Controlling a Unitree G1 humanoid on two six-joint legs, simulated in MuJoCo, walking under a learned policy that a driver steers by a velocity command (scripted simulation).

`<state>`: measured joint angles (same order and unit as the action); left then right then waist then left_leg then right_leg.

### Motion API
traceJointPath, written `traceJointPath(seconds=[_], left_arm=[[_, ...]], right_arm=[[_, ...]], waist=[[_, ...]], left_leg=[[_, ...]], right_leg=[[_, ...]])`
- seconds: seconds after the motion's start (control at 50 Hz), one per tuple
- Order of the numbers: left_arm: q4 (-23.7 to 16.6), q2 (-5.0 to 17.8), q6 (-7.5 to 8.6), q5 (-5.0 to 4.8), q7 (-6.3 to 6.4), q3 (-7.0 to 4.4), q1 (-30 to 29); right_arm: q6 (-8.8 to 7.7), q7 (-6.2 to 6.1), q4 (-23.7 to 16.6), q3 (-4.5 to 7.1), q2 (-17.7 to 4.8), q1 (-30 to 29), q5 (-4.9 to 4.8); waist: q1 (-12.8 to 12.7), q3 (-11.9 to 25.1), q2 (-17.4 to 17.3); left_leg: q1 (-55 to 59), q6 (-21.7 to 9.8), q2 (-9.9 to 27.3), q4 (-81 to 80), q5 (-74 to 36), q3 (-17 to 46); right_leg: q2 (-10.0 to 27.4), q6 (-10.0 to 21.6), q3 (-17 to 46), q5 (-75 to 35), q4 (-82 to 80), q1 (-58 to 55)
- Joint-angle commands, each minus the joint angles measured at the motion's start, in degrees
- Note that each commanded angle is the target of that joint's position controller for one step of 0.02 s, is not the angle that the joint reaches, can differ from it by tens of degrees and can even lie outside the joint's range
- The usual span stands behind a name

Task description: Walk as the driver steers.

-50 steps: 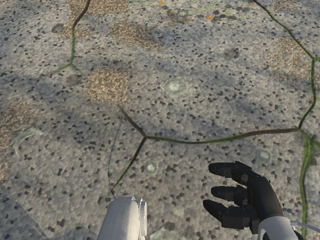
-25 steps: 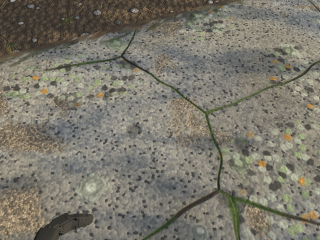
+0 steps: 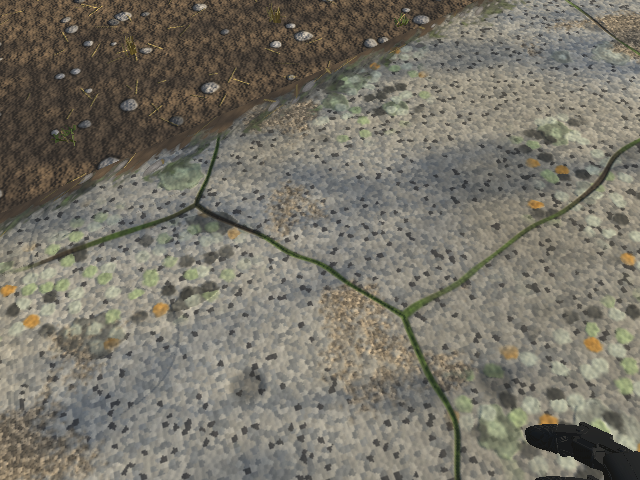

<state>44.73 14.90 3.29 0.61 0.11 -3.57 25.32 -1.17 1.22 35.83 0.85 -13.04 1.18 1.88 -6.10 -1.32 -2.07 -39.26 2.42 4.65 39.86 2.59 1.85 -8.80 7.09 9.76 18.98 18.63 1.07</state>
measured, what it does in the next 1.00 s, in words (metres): walks ahead: left foot, then right foot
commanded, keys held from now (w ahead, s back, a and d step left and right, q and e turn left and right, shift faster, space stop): w+e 0.20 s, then w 0.38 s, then no key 0.42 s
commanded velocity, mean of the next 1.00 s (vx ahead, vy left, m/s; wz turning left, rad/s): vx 0.39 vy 0.00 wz -0.26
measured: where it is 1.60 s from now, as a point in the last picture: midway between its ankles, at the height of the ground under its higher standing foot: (397, 477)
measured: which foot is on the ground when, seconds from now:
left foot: up 0.00-0.08, down 0.10-0.60, up 0.62-0.98, down 1.00-1.00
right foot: down 0.00-0.10, up 0.12-0.56, down 0.58-1.00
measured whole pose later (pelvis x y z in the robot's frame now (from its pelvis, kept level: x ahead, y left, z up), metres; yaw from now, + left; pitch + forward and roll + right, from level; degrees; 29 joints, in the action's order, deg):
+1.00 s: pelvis +0.45 -0.04 +0.00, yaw -15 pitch +0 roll -2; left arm 50.5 11.6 2.8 0.6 0.5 -0.9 19.0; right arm -0.8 -0.5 47.4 1.0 -12.0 12.0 1.6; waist -1.5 -1.8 -2.0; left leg -21.1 -1.9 1.4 31.0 6.7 -2.0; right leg -3.9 3.1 -4.3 17.0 24.0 7.0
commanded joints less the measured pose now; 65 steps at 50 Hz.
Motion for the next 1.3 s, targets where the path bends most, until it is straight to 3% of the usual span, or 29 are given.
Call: traceJointPath(seconds=[0.02,0.06,0.08,0.1,0.12,0.14,0.16,0.18,0.22,0.32,0.42,0.5,0.54,0.58,0.6,0.62,0.64,0.66,0.72,0.8,0.88,0.98,1.0,1.02,1.04,1.08,1.14,1.2,1.3], left_arm=[[-2.80,10.27,0.33,0.21,0.68,-2.56,0.77],[-3.60,11.51,0.63,0.37,0.48,-2.85,-2.38],[-3.82,11.34,1.00,0.01,-0.07,-2.80,-3.70],[-5.54,7.37,1.48,-0.47,-0.55,-1.68,-3.53],[-7.16,2.90,1.00,-2.50,-0.26,-0.77,3.91],[-5.79,7.70,0.07,0.00,0.28,-1.25,3.08],[-5.78,7.95,-0.39,0.78,-0.06,-1.48,-1.23],[-6.09,7.08,-0.73,1.02,-0.68,-1.24,-4.01],[-6.32,5.46,-1.92,1.74,-2.14,-1.01,-4.79],[-7.36,3.46,-2.80,2.21,-3.07,-0.12,-8.73],[-10.01,1.66,-2.00,1.68,-4.00,1.55,-19.39],[-11.64,1.97,-1.43,1.54,-3.75,1.92,-24.25],[-11.48,2.52,-0.95,1.81,-3.11,1.71,-23.02],[-7.03,4.15,0.16,2.95,-2.10,0.61,-10.41],[-5.50,7.95,0.58,4.26,-1.23,-0.44,-0.19],[-5.31,13.86,0.23,3.29,-0.31,-1.69,0.82],[-5.19,11.97,-0.03,0.69,0.17,-1.74,0.13],[-4.67,8.60,0.31,0.30,0.26,-0.65,-3.08],[-4.13,2.18,0.83,-0.19,0.07,1.27,-10.11],[-2.11,3.49,1.45,0.12,0.31,1.15,-10.42],[0.89,3.70,0.95,0.21,0.35,1.15,-7.73],[3.24,3.75,-0.13,-0.37,0.71,1.14,-8.33],[3.65,2.77,-0.12,0.02,0.91,1.38,-6.76],[3.94,1.28,-0.17,0.80,1.08,1.60,-2.37],[6.52,-1.09,-1.17,-0.25,1.40,2.10,2.95],[7.61,1.06,-2.99,0.07,1.82,1.62,-0.38],[8.82,0.79,-3.32,0.58,1.51,2.03,-2.95],[11.48,0.78,-2.72,0.14,1.84,2.06,-3.55],[14.50,0.31,-2.75,-0.02,2.49,2.11,-4.42]], right_arm=[[-1.65,-0.26,-5.96,1.52,-5.63,-5.30,-0.61],[-2.20,-1.10,-3.46,2.74,-8.31,3.57,-0.52],[-2.90,-1.74,-1.50,3.53,-9.89,11.68,-0.28],[-3.42,-2.76,-0.95,4.51,-13.46,21.14,1.08],[-3.03,-2.73,-1.18,5.50,-18.61,21.20,2.35],[-2.23,-2.24,-1.75,5.07,-14.25,18.26,1.22],[-2.08,-2.16,-2.01,3.70,-9.06,14.50,0.62],[-2.13,-1.95,-1.28,2.88,-6.36,12.70,0.46],[-2.86,-1.92,0.73,2.62,-5.80,13.94,0.07],[-5.34,-0.62,4.68,2.95,-7.10,17.64,-0.64],[-4.72,-0.24,7.35,3.18,-8.23,20.06,-0.97],[-3.73,-0.20,10.10,3.67,-10.28,24.63,-1.07],[-2.94,-0.33,11.28,3.86,-11.31,25.59,-1.03],[-2.52,-0.51,12.09,3.24,-10.04,25.95,-1.51],[-2.73,-0.59,9.68,2.31,-7.71,24.28,-1.63],[-2.75,-0.23,7.06,1.27,-2.80,27.88,-2.18],[-1.82,-1.10,8.11,2.86,-8.41,24.44,-0.86],[-1.83,-1.05,7.52,2.66,-7.14,21.95,-1.35],[-0.47,-0.79,9.38,2.19,-5.04,23.16,-0.71],[0.81,-0.29,10.26,1.97,-2.93,22.76,-0.34],[0.96,-1.08,9.59,1.20,-2.12,16.50,-0.44],[-0.15,-2.15,10.82,1.07,-2.32,16.84,-0.21],[-0.85,-2.43,11.38,1.42,-4.44,17.90,0.10],[-1.42,-2.71,11.51,2.17,-8.67,19.28,0.20],[-0.95,-2.89,11.40,2.22,-8.83,17.73,-0.97],[-0.12,-2.84,11.06,1.05,-5.08,14.31,-1.18],[0.59,-3.06,11.41,0.60,-3.98,10.13,-1.24],[0.21,-3.06,14.04,1.16,-4.61,13.72,-1.70],[0.14,-3.07,16.90,1.28,-3.82,13.92,-1.51]], waist=[[1.62,0.21,6.85],[5.99,3.57,7.32],[10.41,7.65,4.93],[13.84,15.76,0.32],[9.56,23.25,-15.77],[8.49,20.13,-9.93],[7.98,11.39,-4.06],[7.26,6.33,-0.27],[6.13,2.87,-3.43],[5.28,1.28,-3.62],[7.33,-0.90,-3.30],[9.03,-1.51,-3.51],[8.36,-0.97,-3.74],[2.73,6.07,-0.24],[-1.88,13.70,5.70],[0.95,17.23,18.54],[0.03,14.39,9.56],[2.34,9.32,7.65],[7.91,4.31,7.38],[9.83,4.66,7.10],[7.18,3.76,9.20],[8.27,2.63,5.48],[7.89,3.34,2.16],[5.27,5.08,-3.97],[4.26,7.01,-9.55],[4.94,3.65,-7.82],[4.12,0.54,-5.03],[6.16,0.16,1.08],[6.57,0.52,2.01]], left_leg=[[7.07,-1.32,-3.67,-6.04,-0.10,-1.31],[20.53,-3.12,-6.43,-9.49,4.79,-1.91],[31.41,-4.57,-5.10,-12.43,3.16,-1.66],[45.31,-7.17,6.04,-12.72,13.00,8.95],[58.23,-14.28,21.97,-18.48,15.99,35.71],[53.24,-14.95,20.79,-21.84,25.20,42.60],[44.55,-13.69,18.16,-23.31,27.27,33.25],[37.86,-12.48,15.10,-24.31,21.73,24.70],[30.79,-11.05,10.91,-26.40,11.51,14.06],[28.77,-13.13,10.56,-30.10,-0.10,5.49],[28.20,-11.88,7.93,-31.45,-1.58,-2.85],[32.58,-11.36,9.43,-29.06,-5.81,-2.87],[35.40,-11.00,10.10,-24.66,-13.03,-3.06],[32.18,-8.91,6.29,-7.72,-23.09,-7.42],[22.78,-6.90,3.74,8.34,-7.72,-9.52],[4.28,-4.33,-6.25,26.23,28.44,-10.00],[0.75,-4.69,-4.30,31.33,28.17,-2.62],[0.84,-4.89,-2.75,31.38,25.08,-1.03],[8.53,-3.24,-0.57,22.65,20.26,-1.19],[13.99,-1.81,-2.45,15.19,13.71,-2.72],[17.78,-2.44,-3.16,2.59,7.89,-4.46],[27.66,-5.01,-3.96,-12.99,1.09,-4.31],[32.84,-5.46,-0.40,-16.39,-8.80,-0.28],[37.51,-7.02,7.50,-14.20,-25.21,6.30],[35.69,-14.02,12.86,-15.34,-28.30,11.70],[28.71,-15.24,11.55,-20.21,-14.34,13.95],[23.21,-8.26,4.56,-21.21,2.64,7.20],[28.88,-7.11,1.74,-18.65,-3.53,3.94],[31.32,-7.55,1.71,-17.54,-8.08,3.30]], right_leg=[[14.44,3.86,11.29,-36.48,1.84,1.14],[13.13,1.34,11.23,-45.48,9.44,2.96],[10.23,-0.08,8.79,-45.03,19.41,5.89],[7.33,-1.20,5.91,-29.61,34.77,13.64],[-1.47,-3.43,-1.48,11.96,51.82,30.65],[3.43,-2.97,-2.05,9.63,57.74,36.55],[5.78,-3.19,-3.13,3.98,57.53,36.88],[7.62,-3.45,-4.21,0.86,55.11,35.77],[9.64,-4.00,-4.95,-0.06,52.10,32.93],[9.58,-4.67,-3.85,-4.43,45.14,35.09],[10.80,-5.23,-8.82,-13.09,26.74,32.03],[10.46,-3.69,-13.29,-9.88,17.92,27.82],[8.80,-2.14,-14.84,-6.13,14.23,24.15],[6.53,0.28,-14.53,-7.65,8.43,5.69],[19.07,3.13,-0.66,-3.87,6.68,-7.71],[34.60,10.52,24.96,-15.43,0.49,-17.65],[32.92,11.20,22.27,-31.46,1.90,-14.51],[30.01,10.26,12.20,-45.29,3.37,-9.83],[22.65,4.72,-0.65,-49.94,-0.66,2.86],[20.12,4.71,-7.06,-55.39,-2.49,7.82],[18.69,3.67,-9.52,-51.94,-1.41,8.24],[18.85,1.32,-6.76,-35.34,4.36,10.07],[16.58,-0.95,-6.74,-25.48,6.72,11.83],[12.71,-2.70,-8.81,-9.17,10.35,14.22],[8.40,-3.78,-11.18,4.51,13.07,13.37],[7.61,-4.19,-10.59,5.97,12.54,11.09],[10.61,-4.30,-7.38,-4.44,3.09,6.20],[12.29,-4.76,-6.28,-9.13,1.57,7.68],[12.79,-4.76,-6.38,-10.50,0.28,6.66]])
